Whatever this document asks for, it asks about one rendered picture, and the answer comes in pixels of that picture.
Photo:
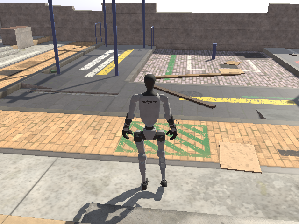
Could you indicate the robot left forearm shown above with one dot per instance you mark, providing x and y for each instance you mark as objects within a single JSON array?
[{"x": 127, "y": 123}]

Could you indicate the left robot hand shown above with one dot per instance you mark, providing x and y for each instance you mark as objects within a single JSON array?
[{"x": 126, "y": 132}]

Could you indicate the left robot upper arm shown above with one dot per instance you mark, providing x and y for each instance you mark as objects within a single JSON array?
[{"x": 132, "y": 106}]

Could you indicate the humanoid robot torso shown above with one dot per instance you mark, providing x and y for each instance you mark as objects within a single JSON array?
[{"x": 149, "y": 107}]

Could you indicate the robot head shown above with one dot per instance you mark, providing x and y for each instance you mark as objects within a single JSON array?
[{"x": 149, "y": 81}]

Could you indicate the robot right forearm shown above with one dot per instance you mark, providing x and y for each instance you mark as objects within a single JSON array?
[{"x": 172, "y": 124}]

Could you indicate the right robot upper arm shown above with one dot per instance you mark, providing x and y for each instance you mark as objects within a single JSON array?
[{"x": 166, "y": 106}]

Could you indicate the right robot hand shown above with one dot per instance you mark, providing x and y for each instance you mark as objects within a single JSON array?
[{"x": 172, "y": 133}]

